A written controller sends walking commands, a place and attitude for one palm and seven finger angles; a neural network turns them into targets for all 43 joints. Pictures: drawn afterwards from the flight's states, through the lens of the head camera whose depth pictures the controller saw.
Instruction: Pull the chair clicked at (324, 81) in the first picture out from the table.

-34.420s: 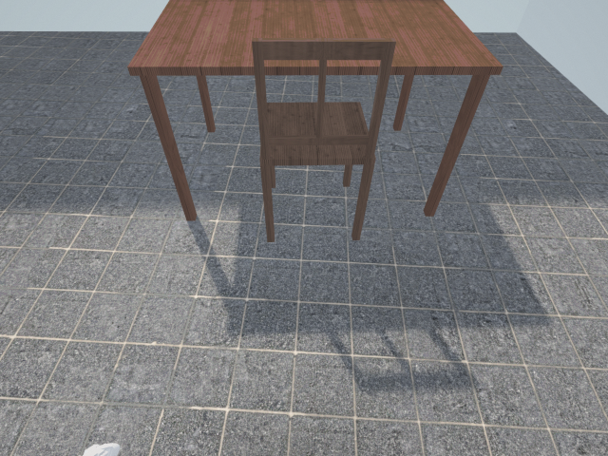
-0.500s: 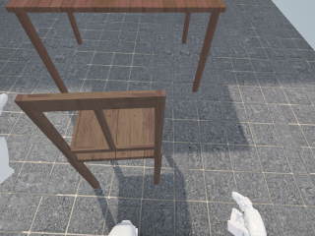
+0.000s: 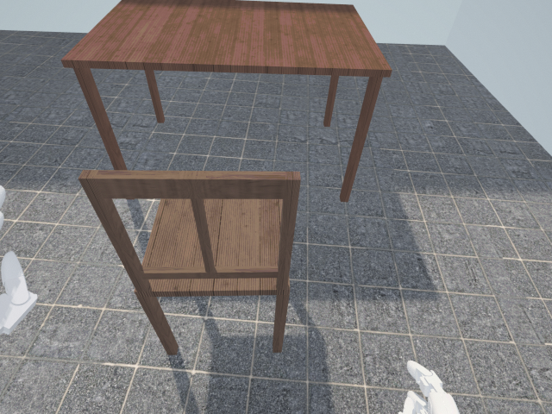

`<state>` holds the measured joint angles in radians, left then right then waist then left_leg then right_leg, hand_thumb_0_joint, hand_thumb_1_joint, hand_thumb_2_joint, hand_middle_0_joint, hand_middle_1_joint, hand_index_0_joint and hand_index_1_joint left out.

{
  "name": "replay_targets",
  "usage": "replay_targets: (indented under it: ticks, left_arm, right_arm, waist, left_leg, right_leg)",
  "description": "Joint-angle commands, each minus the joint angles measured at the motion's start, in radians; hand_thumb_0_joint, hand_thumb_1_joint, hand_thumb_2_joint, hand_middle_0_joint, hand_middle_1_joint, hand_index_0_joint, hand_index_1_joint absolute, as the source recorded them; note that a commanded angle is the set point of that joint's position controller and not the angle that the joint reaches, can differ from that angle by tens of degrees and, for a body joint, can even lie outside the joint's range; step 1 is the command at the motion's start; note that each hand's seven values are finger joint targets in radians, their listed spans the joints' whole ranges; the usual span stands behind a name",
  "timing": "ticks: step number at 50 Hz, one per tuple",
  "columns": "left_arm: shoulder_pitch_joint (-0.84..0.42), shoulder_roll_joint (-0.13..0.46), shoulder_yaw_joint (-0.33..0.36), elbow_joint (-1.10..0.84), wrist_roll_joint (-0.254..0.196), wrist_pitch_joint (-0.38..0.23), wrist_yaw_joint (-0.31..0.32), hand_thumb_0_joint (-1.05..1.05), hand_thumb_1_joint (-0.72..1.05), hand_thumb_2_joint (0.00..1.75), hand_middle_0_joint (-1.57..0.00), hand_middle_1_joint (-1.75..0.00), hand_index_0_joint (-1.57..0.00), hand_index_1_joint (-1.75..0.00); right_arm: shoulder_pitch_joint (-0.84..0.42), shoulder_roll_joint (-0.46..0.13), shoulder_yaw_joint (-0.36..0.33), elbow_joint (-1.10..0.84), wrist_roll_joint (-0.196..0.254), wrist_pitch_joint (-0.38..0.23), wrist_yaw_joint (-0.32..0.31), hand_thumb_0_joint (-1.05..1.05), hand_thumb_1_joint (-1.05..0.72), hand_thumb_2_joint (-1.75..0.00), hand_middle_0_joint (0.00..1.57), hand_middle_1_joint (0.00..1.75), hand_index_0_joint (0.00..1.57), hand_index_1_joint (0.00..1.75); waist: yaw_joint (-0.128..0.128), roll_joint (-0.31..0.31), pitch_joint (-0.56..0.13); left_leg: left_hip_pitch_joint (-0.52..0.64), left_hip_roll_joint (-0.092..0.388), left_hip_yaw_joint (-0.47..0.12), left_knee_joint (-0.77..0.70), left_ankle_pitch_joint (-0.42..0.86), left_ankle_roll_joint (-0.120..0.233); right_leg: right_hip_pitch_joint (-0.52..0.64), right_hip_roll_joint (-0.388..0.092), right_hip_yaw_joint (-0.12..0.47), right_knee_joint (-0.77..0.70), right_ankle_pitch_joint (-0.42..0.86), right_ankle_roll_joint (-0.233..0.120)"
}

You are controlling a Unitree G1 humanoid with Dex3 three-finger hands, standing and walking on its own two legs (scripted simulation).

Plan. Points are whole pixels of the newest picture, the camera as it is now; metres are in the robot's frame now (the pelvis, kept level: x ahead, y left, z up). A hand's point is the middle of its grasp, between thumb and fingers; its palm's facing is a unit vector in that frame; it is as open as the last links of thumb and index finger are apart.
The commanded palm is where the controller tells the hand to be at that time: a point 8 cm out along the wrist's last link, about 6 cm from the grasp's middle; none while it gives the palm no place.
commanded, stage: stop stepping back and stand still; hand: left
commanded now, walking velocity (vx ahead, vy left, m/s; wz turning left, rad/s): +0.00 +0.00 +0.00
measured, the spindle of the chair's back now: (204, 236) +0.49 +0.18 -0.11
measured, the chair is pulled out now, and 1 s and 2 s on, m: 0.64 0.64 0.64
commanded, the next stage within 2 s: let the arm hang, fingers relaxed in 0.10 s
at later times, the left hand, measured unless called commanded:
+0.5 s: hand out of the picture +0.08 +0.17 -0.17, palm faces +0.07 -0.99 -0.15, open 6.9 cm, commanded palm none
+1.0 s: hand out of the picture -0.02 +0.14 -0.17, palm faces +0.07 -0.98 -0.17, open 7.4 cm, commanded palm none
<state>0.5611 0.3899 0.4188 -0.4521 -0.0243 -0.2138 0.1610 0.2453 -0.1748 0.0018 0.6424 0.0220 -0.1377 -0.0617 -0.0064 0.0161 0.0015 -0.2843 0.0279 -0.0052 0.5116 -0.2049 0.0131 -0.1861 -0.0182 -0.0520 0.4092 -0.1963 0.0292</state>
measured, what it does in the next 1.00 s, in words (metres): stands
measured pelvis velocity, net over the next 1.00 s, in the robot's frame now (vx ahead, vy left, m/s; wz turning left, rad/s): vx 0.01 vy -0.02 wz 0.03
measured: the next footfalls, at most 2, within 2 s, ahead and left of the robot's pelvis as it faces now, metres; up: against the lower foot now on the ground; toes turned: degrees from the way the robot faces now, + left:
none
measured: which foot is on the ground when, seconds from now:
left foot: down 0.00-1.00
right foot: down 0.00-1.00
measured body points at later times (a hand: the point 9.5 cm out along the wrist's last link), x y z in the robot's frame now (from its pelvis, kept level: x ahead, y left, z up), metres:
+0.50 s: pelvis +0.01 +0.00 -0.01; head +0.02 +0.02 +0.44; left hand +0.08 +0.22 -0.16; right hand +0.07 -0.24 -0.14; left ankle +0.05 +0.11 -0.74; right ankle +0.02 -0.14 -0.74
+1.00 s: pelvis +0.01 -0.02 +0.00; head +0.02 -0.03 +0.45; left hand -0.02 +0.19 -0.16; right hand -0.01 -0.22 -0.17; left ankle +0.05 +0.11 -0.74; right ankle +0.02 -0.14 -0.74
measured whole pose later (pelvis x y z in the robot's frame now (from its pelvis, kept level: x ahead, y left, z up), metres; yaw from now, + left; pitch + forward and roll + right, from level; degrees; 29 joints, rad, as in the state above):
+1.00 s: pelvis +0.01 -0.02 +0.00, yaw +1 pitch -2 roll +0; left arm 0.36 0.12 -0.01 1.08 0.01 0.01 0.03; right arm 0.36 -0.11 0.00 1.09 -0.01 0.00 -0.02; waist 0.00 0.02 0.04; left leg -0.26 0.01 -0.02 0.49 -0.21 -0.01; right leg -0.20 -0.04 -0.07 0.49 -0.27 0.00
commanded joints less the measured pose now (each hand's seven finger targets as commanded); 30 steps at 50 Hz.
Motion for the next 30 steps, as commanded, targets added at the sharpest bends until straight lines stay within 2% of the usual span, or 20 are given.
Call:
replay_targets:
  ticks: [1,4,9,10,11,12,13,14,16,17,18,20,22,23,24,25,26,28,30]
  left_arm:
    - [-0.091,0.167,0.083,-0.195,-0.006,-0.040,0.020,0.00,0.90,0.90,-0.20,-0.30,-0.20,-0.30]
    - [-0.101,0.184,0.090,-0.202,-0.007,-0.034,0.022,0.00,0.90,0.90,-0.20,-0.30,-0.20,-0.30]
    - [-0.098,0.192,0.101,-0.235,-0.010,-0.038,0.025,0.00,0.90,0.90,-0.20,-0.30,-0.20,-0.30]
    - [-0.111,-0.008,-0.307,0.563,0.086,0.125,-0.126,0.00,0.90,0.90,-0.20,-0.30,-0.20,-0.30]
    - [-0.085,-0.089,-0.294,0.603,0.065,0.197,-0.149,0.00,0.90,0.90,-0.20,-0.30,-0.20,-0.30]
    - [-0.106,-0.115,-0.318,0.637,0.056,0.214,-0.152,0.00,0.90,0.90,-0.20,-0.30,-0.20,-0.30]
    - [-0.136,-0.104,-0.327,0.681,0.059,0.219,-0.153,0.00,0.90,0.90,-0.20,-0.30,-0.20,-0.30]
    - [-0.166,-0.098,-0.336,0.731,0.061,0.220,-0.151,0.00,0.90,0.90,-0.20,-0.30,-0.20,-0.30]
    - [-0.212,-0.073,-0.347,0.845,0.060,0.218,-0.145,0.00,0.90,0.90,-0.20,-0.30,-0.20,-0.30]
    - [-0.234,-0.064,-0.354,0.905,0.057,0.222,-0.143,0.00,0.90,0.90,-0.20,-0.30,-0.20,-0.30]
    - [-0.246,-0.058,-0.362,0.964,0.054,0.227,-0.141,0.00,0.90,0.90,-0.20,-0.30,-0.20,-0.30]
    - [-0.244,-0.046,-0.378,1.087,0.049,0.230,-0.138,0.00,0.90,0.90,-0.20,-0.30,-0.20,-0.30]
    - [-0.237,-0.047,-0.389,1.194,0.042,0.228,-0.136,0.00,0.90,0.90,-0.20,-0.30,-0.20,-0.30]
    - [-0.225,-0.051,-0.393,1.241,0.040,0.225,-0.135,0.00,0.90,0.90,-0.20,-0.30,-0.20,-0.30]
    - [-0.213,-0.069,-0.386,1.266,0.044,0.224,-0.135,0.00,0.90,0.90,-0.20,-0.30,-0.20,-0.30]
    - [-0.198,-0.092,-0.377,1.289,0.044,0.224,-0.131,0.00,0.90,0.90,-0.20,-0.30,-0.20,-0.30]
    - [-0.202,-0.090,-0.385,1.314,0.040,0.225,-0.131,0.00,0.90,0.90,-0.20,-0.30,-0.20,-0.30]
    - [-0.195,-0.094,-0.394,1.360,0.036,0.223,-0.134,0.00,0.90,0.90,-0.20,-0.30,-0.20,-0.30]
    - [-0.191,-0.103,-0.400,1.395,0.035,0.223,-0.134,0.00,0.90,0.90,-0.20,-0.30,-0.20,-0.30]
  right_arm:
    - [-0.108,-0.145,-0.052,-0.152,-0.002,-0.053,-0.017,0.00,-0.90,-0.90,0.20,0.30,0.20,0.30]
    - [-0.110,-0.142,-0.052,-0.146,-0.002,-0.052,-0.017,0.00,-0.90,-0.90,0.20,0.30,0.20,0.30]
    - [-0.114,-0.138,-0.051,-0.146,-0.002,-0.050,-0.016,0.00,-0.90,-0.90,0.20,0.30,0.20,0.30]
    - [-0.133,-0.288,-0.094,0.077,-0.027,-0.054,0.079,0.00,-0.90,-0.90,0.20,0.30,0.20,0.30]
    - [-0.052,-0.184,-0.077,0.096,-0.026,0.012,0.077,0.00,-0.90,-0.90,0.20,0.30,0.20,0.30]
    - [-0.052,-0.157,-0.059,0.083,-0.034,0.040,0.073,0.00,-0.90,-0.90,0.20,0.30,0.20,0.30]
    - [-0.059,-0.155,-0.050,0.072,-0.040,0.058,0.071,0.00,-0.90,-0.90,0.20,0.30,0.20,0.30]
    - [-0.049,-0.142,-0.045,0.076,-0.044,0.072,0.068,0.00,-0.90,-0.90,0.20,0.30,0.20,0.30]
    - [-0.028,-0.161,-0.043,0.079,-0.046,0.096,0.066,0.00,-0.90,-0.90,0.20,0.30,0.20,0.30]
    - [-0.018,-0.165,-0.041,0.094,-0.046,0.105,0.064,0.00,-0.90,-0.90,0.20,0.30,0.20,0.30]
    - [-0.018,-0.164,-0.036,0.115,-0.045,0.112,0.063,0.00,-0.90,-0.90,0.20,0.30,0.20,0.30]
    - [-0.023,-0.163,-0.026,0.156,-0.044,0.117,0.061,0.00,-0.90,-0.90,0.20,0.30,0.20,0.30]
    - [-0.010,-0.151,-0.018,0.203,-0.041,0.120,0.056,0.00,-0.90,-0.90,0.20,0.30,0.20,0.30]
    - [0.002,-0.139,-0.015,0.224,-0.038,0.121,0.054,0.00,-0.90,-0.90,0.20,0.30,0.20,0.30]
    - [0.015,-0.123,-0.016,0.239,-0.038,0.124,0.049,0.00,-0.90,-0.90,0.20,0.30,0.20,0.30]
    - [0.035,-0.111,-0.022,0.251,-0.044,0.125,0.046,0.00,-0.90,-0.90,0.20,0.30,0.20,0.30]
    - [0.054,-0.104,-0.021,0.265,-0.042,0.128,0.045,0.00,-0.90,-0.90,0.20,0.30,0.20,0.30]
    - [0.085,-0.096,-0.022,0.292,-0.039,0.130,0.044,0.00,-0.90,-0.90,0.20,0.30,0.20,0.30]
    - [0.115,-0.097,-0.026,0.312,-0.037,0.134,0.041,0.00,-0.90,-0.90,0.20,0.30,0.20,0.30]
  waist:
    - [-0.008,0.032,0.002]
    - [-0.007,0.030,-0.004]
    - [-0.006,0.085,-0.018]
    - [-0.029,0.064,0.053]
    - [-0.011,0.057,-0.046]
    - [0.000,0.058,-0.057]
    - [0.007,0.014,-0.050]
    - [0.009,-0.111,-0.047]
    - [0.004,-0.224,-0.079]
    - [-0.001,-0.207,-0.089]
    - [0.001,-0.162,-0.077]
    - [0.012,-0.023,-0.049]
    - [0.013,0.086,-0.030]
    - [0.012,0.122,-0.019]
    - [0.015,0.124,0.011]
    - [0.014,0.174,-0.008]
    - [0.010,0.187,-0.006]
    - [0.010,0.171,0.007]
    - [0.008,0.090,0.047]
  left_leg:
    - [-0.064,0.071,-0.101,-0.203,-0.278,0.028]
    - [-0.041,0.067,-0.095,-0.192,-0.252,0.027]
    - [-0.032,0.072,-0.093,-0.204,-0.181,0.024]
    - [-0.106,0.075,-0.118,-0.034,0.134,0.033]
    - [-0.048,0.081,-0.076,-0.044,0.177,0.029]
    - [-0.079,0.096,-0.105,-0.063,0.118,0.040]
    - [-0.103,0.089,-0.131,-0.069,0.097,0.047]
    - [-0.090,0.079,-0.133,-0.053,0.111,0.049]
    - [-0.036,0.046,-0.116,-0.005,0.186,0.040]
    - [-0.004,0.039,-0.110,-0.007,0.220,0.037]
    - [0.010,0.041,-0.111,-0.023,0.225,0.036]
    - [0.006,0.048,-0.114,-0.065,0.207,0.038]
    - [0.002,0.045,-0.109,-0.095,0.136,0.032]
    - [-0.001,0.044,-0.102,-0.103,0.098,0.029]
    - [-0.003,0.045,-0.106,-0.113,0.076,0.034]
    - [0.008,0.049,-0.105,-0.118,0.055,0.033]
    - [0.001,0.049,-0.112,-0.132,0.018,0.032]
    - [-0.010,0.052,-0.120,-0.153,-0.038,0.033]
    - [-0.018,0.060,-0.130,-0.164,-0.063,0.038]
  right_leg:
    - [0.021,-0.035,0.090,-0.103,-0.145,-0.030]
    - [0.020,-0.043,0.099,-0.121,-0.134,-0.033]
    - [0.066,-0.043,0.086,-0.106,-0.051,-0.034]
    - [-0.093,-0.068,0.022,0.104,0.136,-0.050]
    - [-0.076,-0.068,0.031,0.092,0.084,-0.040]
    - [-0.076,-0.067,0.027,0.097,-0.001,-0.038]
    - [-0.058,-0.064,0.033,0.095,-0.013,-0.037]
    - [-0.041,-0.064,0.040,0.076,0.012,-0.044]
    - [-0.020,-0.101,0.070,0.065,0.092,-0.071]
    - [-0.018,-0.108,0.067,0.069,0.103,-0.078]
    - [-0.019,-0.103,0.063,0.067,0.084,-0.073]
    - [-0.007,-0.085,0.058,0.058,0.043,-0.060]
    - [0.005,-0.080,0.064,0.034,0.004,-0.056]
    - [0.008,-0.083,0.060,0.020,-0.005,-0.057]
    - [0.003,-0.072,0.056,-0.002,0.003,-0.062]
    - [0.009,-0.077,0.048,-0.005,0.000,-0.064]
    - [0.015,-0.073,0.044,-0.008,-0.019,-0.065]
    - [0.016,-0.072,0.035,-0.018,-0.040,-0.066]
    - [-0.002,-0.070,0.029,-0.034,-0.048,-0.067]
